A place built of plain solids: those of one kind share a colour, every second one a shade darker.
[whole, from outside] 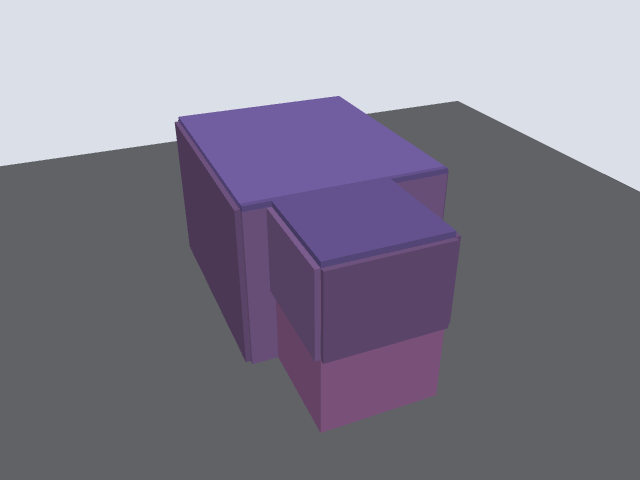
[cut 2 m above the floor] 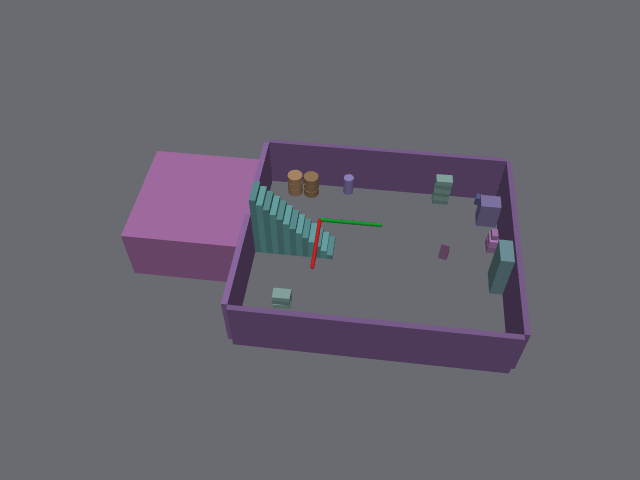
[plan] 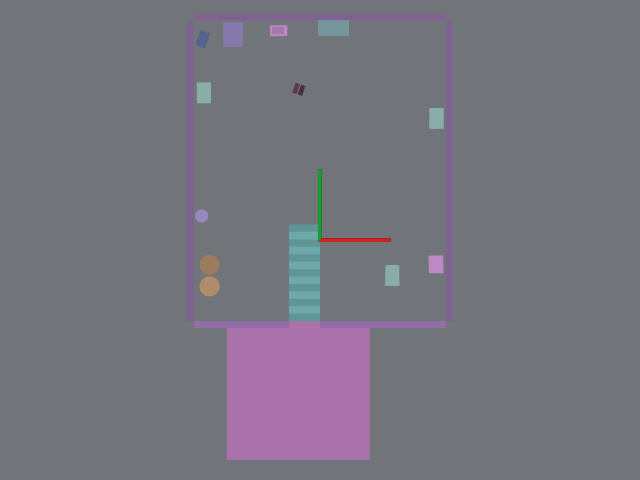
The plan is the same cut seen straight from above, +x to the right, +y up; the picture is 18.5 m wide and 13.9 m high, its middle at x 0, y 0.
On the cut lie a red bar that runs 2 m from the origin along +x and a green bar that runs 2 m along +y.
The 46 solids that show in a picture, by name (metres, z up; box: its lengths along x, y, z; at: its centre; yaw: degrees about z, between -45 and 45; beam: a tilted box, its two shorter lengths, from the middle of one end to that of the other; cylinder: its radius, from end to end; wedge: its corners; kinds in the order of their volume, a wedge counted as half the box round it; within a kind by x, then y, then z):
{
 "floor_1": {"box": [4.14, 4.02, 3.2], "at": [-0.63, -4.36, 1.3]},
 "wall_1": {"box": [0.18, 8.71, 6.05], "at": [-3.75, 2.01, 2.97]},
 "wall_2": {"box": [0.18, 3.82, 3.09], "at": [-2.79, -4.46, 4.45]},
 "wall_3": {"box": [2.76, 0.2, 6.05], "at": [-2.28, -2.45, 2.97]},
 "wall_4": {"box": [4.14, 0.18, 3.09], "at": [-0.63, -6.46, 4.45]},
 "wall_5": {"box": [7.32, 0.18, 6.05], "at": [0.0, 6.46, 2.97]},
 "wall_6": {"box": [0.18, 3.82, 3.09], "at": [1.53, -4.46, 4.45]},
 "wall_7": {"box": [3.66, 0.2, 6.05], "at": [1.83, -2.45, 2.97]},
 "wall_8": {"box": [0.18, 8.71, 6.05], "at": [3.75, 2.01, 2.97]},
 "roof_1": {"box": [4.14, 3.82, 0.2], "at": [-0.63, -4.46, 6.1]},
 "roof_2": {"box": [7.32, 0.2, 0.2], "at": [0.0, -2.45, 6.1]},
 "roof_3": {"box": [7.32, 8.71, 0.2], "at": [0.0, 2.01, 6.1]},
 "tread_1": {"wedge": [[-0.9, -2.35, -0.05], [-0.9, -2.35, 2.69], [-0.9, -2.13, -0.05], [-0.9, -2.13, 2.7], [0.0, -2.35, -0.05], [0.0, -2.35, 2.69], [0.0, -2.13, -0.05], [0.0, -2.13, 2.7]]},
 "tread_2": {"wedge": [[-0.9, -2.13, -0.05], [-0.9, -2.13, 2.49], [-0.9, -1.92, -0.05], [-0.9, -1.92, 2.49], [0.0, -2.13, -0.05], [0.0, -2.13, 2.49], [0.0, -1.92, -0.05], [0.0, -1.92, 2.49]]},
 "tread_3": {"wedge": [[-0.9, -1.92, -0.05], [-0.9, -1.92, 2.28], [-0.9, -1.7, -0.05], [-0.9, -1.7, 2.28], [0.0, -1.92, -0.05], [0.0, -1.92, 2.28], [0.0, -1.7, -0.05], [0.0, -1.7, 2.28]]},
 "tread_4": {"wedge": [[-0.9, -1.71, -0.05], [-0.9, -1.71, 2.07], [-0.9, -1.49, -0.05], [-0.9, -1.49, 2.08], [0.0, -1.7, -0.05], [0.0, -1.7, 2.07], [0.0, -1.49, -0.05], [0.0, -1.49, 2.07]]},
 "tread_5": {"wedge": [[-0.9, -1.49, -0.05], [-0.9, -1.49, 1.87], [-0.9, -1.27, -0.05], [-0.9, -1.27, 1.87], [0.0, -1.49, -0.05], [0.0, -1.49, 1.87], [0.0, -1.27, -0.05], [0.0, -1.27, 1.87]]},
 "tread_6": {"wedge": [[-0.9, -1.28, -0.05], [-0.9, -1.28, 1.66], [-0.9, -1.06, -0.05], [-0.9, -1.06, 1.66], [0.0, -1.27, -0.05], [0.0, -1.27, 1.66], [0.0, -1.06, -0.05], [0.0, -1.06, 1.66]]},
 "tread_7": {"wedge": [[-0.9, -1.06, -0.05], [-0.9, -1.06, 1.45], [-0.9, -0.84, -0.05], [-0.9, -0.84, 1.45], [0.0, -1.06, -0.05], [0.0, -1.06, 1.45], [0.0, -0.84, -0.05], [0.0, -0.84, 1.45]]},
 "tread_8": {"wedge": [[-0.9, -0.84, -0.05], [-0.9, -0.84, 1.25], [-0.9, -0.63, -0.05], [-0.9, -0.63, 1.25], [0.0, -0.84, -0.05], [0.0, -0.84, 1.25], [0.0, -0.63, -0.05], [0.0, -0.63, 1.25]]},
 "tread_9": {"wedge": [[-0.9, -0.63, -0.05], [-0.9, -0.63, 1.04], [-0.9, -0.41, -0.05], [-0.9, -0.41, 1.04], [0.0, -0.63, -0.05], [0.0, -0.63, 1.04], [0.0, -0.41, -0.05], [0.0, -0.41, 1.04]]},
 "tread_10": {"wedge": [[-0.9, -0.41, -0.05], [-0.9, -0.41, 0.83], [-0.9, -0.2, -0.05], [-0.9, -0.2, 0.83], [0.0, -0.41, -0.05], [0.0, -0.41, 0.83], [0.0, -0.2, -0.05], [0.0, -0.2, 0.83]]},
 "tread_11": {"wedge": [[-0.9, -0.2, -0.05], [-0.9, -0.2, 0.62], [-0.9, 0.02, -0.05], [-0.9, 0.02, 0.63], [0.0, -0.2, -0.05], [0.0, -0.2, 0.62], [0.0, 0.02, -0.05], [0.0, 0.02, 0.63]]},
 "tread_12": {"wedge": [[-0.9, 0.01, -0.05], [-0.9, 0.01, 0.42], [-0.9, 0.23, -0.05], [-0.9, 0.23, 0.42], [0.0, 0.01, -0.05], [0.0, 0.01, 0.42], [0.0, 0.24, -0.05], [0.0, 0.24, 0.42]]},
 "tread_13": {"wedge": [[-0.9, 0.23, -0.05], [-0.9, 0.23, 0.21], [-0.9, 0.45, -0.05], [-0.9, 0.45, 0.21], [0.0, 0.23, -0.05], [0.0, 0.23, 0.21], [0.0, 0.45, -0.05], [0.0, 0.45, 0.21]]},
 "lockers_1": {"box": [0.9, 0.45, 1.85], "at": [0.39, 6.14, 0.88]},
 "bin_1": {"cylinder": 0.19, "from": [-3.43, 0.7, 0.0], "to": [-3.43, 0.7, 0.75]},
 "bin_2": {"box": [0.58, 0.72, 1.11], "at": [-2.51, 5.95, 0.51]},
 "crate_1": {"box": [0.4, 0.6, 0.2], "at": [-3.37, 4.25, 0.5], "yaw": -0.8},
 "crate_2": {"box": [0.4, 0.6, 0.2], "at": [-3.37, 4.26, 0.7], "yaw": 0.4},
 "crate_3": {"box": [0.4, 0.6, 0.25], "at": [-3.36, 4.25, 0.07], "yaw": 0.5},
 "crate_4": {"box": [0.4, 0.6, 0.2], "at": [-3.36, 4.26, 0.3], "yaw": -0.1},
 "crate_5": {"box": [0.4, 0.6, 0.2], "at": [-3.36, 4.26, 0.9], "yaw": -2.3},
 "crate_6": {"box": [0.4, 0.6, 0.2], "at": [-3.36, 4.26, 1.1], "yaw": 0.8},
 "crate_7": {"box": [0.4, 0.6, 0.2], "at": [2.08, -1.04, 0.3], "yaw": -1.7},
 "crate_8": {"box": [0.4, 0.6, 0.2], "at": [2.09, -1.03, 0.5], "yaw": 0.3},
 "crate_9": {"box": [0.4, 0.6, 0.25], "at": [2.1, -1.03, 0.07], "yaw": 2.2},
 "crate_10": {"box": [0.4, 0.6, 0.2], "at": [3.38, 3.52, 1.1], "yaw": -1.3},
 "plant_1": {"cylinder": 0.28, "from": [-3.2, -1.34, 0.0], "to": [-3.2, -1.34, 0.88]},
 "plant_2": {"cylinder": 0.28, "from": [-3.2, -0.72, 0.0], "to": [-3.2, -0.72, 0.88]},
 "carton_1": {"box": [0.35, 0.22, 0.22], "at": [-1.22, 6.07, 0.72], "yaw": 0.1},
 "carton_2": {"box": [0.5, 0.31, 0.36], "at": [-1.21, 6.05, 0.13], "yaw": 1.7},
 "carton_3": {"box": [0.5, 0.31, 0.31], "at": [-1.19, 6.06, 0.46], "yaw": 0.1},
 "carton_4": {"box": [0.41, 0.5, 0.3], "at": [3.35, -0.7, 1.06], "yaw": 1.4},
 "bucket_1": {"box": [0.3, 0.46, 0.39], "at": [-3.39, 5.81, 0.14], "yaw": -18.7},
 "sign_1": {"wedge": [[-0.8, 4.27, 0.0], [-0.71, 4.55, 0.0], [-0.67, 4.23, 0.62], [-0.64, 4.22, 0.62], [-0.58, 4.51, 0.62], [-0.55, 4.5, 0.62], [-0.52, 4.18, 0.0], [-0.42, 4.46, 0.0]]}
}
